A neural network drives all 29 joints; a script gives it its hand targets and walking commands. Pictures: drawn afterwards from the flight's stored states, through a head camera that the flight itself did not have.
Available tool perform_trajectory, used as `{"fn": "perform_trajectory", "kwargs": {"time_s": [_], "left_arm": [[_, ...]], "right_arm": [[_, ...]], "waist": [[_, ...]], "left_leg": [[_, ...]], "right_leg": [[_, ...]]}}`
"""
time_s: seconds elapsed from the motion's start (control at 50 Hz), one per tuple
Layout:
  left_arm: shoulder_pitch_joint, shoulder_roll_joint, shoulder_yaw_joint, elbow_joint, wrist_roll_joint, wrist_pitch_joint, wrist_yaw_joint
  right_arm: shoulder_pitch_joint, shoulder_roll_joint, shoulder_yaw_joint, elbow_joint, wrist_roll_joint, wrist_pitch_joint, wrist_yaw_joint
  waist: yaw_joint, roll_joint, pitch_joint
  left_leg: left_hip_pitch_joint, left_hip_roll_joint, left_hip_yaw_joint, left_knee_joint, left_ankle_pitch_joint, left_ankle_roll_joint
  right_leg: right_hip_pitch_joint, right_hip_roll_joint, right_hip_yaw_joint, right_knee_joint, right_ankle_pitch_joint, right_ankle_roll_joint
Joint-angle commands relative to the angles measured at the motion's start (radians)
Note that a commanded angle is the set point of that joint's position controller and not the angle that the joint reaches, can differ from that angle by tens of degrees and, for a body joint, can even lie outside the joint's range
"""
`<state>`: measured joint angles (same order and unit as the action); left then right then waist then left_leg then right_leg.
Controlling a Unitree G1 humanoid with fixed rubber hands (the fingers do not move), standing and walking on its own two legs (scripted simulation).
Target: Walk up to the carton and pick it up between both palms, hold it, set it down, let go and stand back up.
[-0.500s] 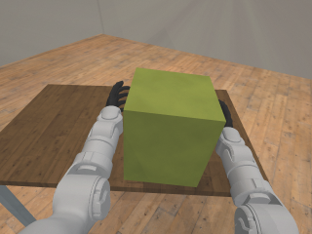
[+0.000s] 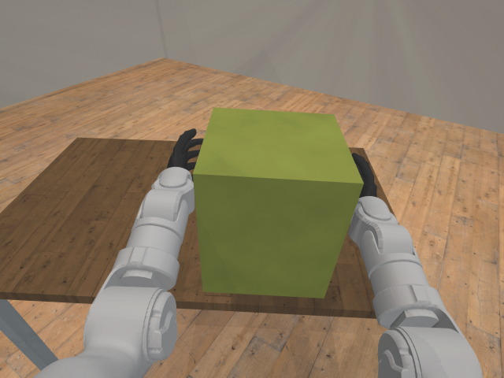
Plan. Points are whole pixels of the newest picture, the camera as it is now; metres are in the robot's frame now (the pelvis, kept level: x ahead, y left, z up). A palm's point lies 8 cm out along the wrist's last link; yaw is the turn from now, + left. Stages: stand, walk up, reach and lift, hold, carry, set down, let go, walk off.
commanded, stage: reach and lift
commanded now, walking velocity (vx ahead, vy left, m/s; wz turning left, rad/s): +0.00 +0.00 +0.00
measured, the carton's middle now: (268, 202) +0.39 +0.01 +0.13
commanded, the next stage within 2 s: hold in 0.44 s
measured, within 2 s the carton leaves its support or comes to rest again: neither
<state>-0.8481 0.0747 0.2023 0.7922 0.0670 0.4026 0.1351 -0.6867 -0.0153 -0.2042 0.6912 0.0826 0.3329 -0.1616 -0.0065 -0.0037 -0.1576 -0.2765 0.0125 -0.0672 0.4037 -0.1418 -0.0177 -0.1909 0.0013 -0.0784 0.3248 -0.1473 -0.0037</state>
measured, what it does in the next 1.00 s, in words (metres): stands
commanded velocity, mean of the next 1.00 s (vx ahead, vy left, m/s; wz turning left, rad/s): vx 0.00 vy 0.00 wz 0.00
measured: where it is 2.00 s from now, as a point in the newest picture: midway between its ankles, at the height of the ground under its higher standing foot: outside the picture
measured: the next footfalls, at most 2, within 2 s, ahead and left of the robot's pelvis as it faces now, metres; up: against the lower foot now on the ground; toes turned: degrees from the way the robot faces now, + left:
none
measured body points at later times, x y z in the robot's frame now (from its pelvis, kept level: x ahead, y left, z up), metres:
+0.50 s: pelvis +0.00 +0.00 +0.00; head -0.05 +0.01 +0.45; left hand +0.41 +0.16 +0.20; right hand +0.39 -0.14 +0.17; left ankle +0.04 +0.12 -0.75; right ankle +0.01 -0.12 -0.75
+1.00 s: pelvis +0.00 +0.00 +0.00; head -0.06 +0.01 +0.45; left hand +0.40 +0.17 +0.21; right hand +0.39 -0.14 +0.19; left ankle +0.04 +0.12 -0.75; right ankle +0.01 -0.12 -0.75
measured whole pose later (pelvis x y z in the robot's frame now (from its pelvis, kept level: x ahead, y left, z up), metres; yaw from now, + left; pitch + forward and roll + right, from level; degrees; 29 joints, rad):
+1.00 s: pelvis +0.00 +0.00 +0.00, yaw +0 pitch +0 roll -1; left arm -0.76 0.07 0.20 0.45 0.08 0.63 0.13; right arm -0.69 -0.02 -0.17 0.51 0.18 0.49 -0.21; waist -0.02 0.00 -0.16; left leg -0.27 0.01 -0.07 0.40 -0.14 -0.02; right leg -0.18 0.00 -0.08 0.32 -0.15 0.00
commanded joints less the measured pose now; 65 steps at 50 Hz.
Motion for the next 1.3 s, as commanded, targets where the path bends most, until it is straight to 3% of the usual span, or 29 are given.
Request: {"fn": "perform_trajectory", "kwargs": {"time_s": [0.0,0.76,1.28], "left_arm": [[-0.593,-0.778,-0.284,-0.279,-0.031,-0.022,-0.247],[-0.538,-0.747,-0.387,-0.568,-0.056,0.143,-0.225],[-0.515,-0.717,-0.4,-0.679,-0.043,0.245,-0.232]], "right_arm": [[-0.993,0.609,0.405,-0.319,0.084,-0.072,0.072],[-0.909,0.545,0.498,-0.456,0.199,0.067,0.054],[-0.909,0.531,0.543,-0.537,0.25,0.146,0.04]], "waist": [[-0.096,0.019,-0.38],[-0.108,0.049,-0.373],[-0.084,0.057,-0.351]], "left_leg": [[0.172,-0.061,0.036,-0.084,0.086,0.001],[0.205,-0.058,0.024,-0.075,0.115,-0.009],[0.211,-0.06,0.024,-0.073,0.113,-0.007]], "right_leg": [[0.285,0.027,0.095,-0.043,0.201,0.05],[0.271,0.036,0.092,-0.036,0.199,0.036],[0.27,0.041,0.094,-0.037,0.158,0.031]]}}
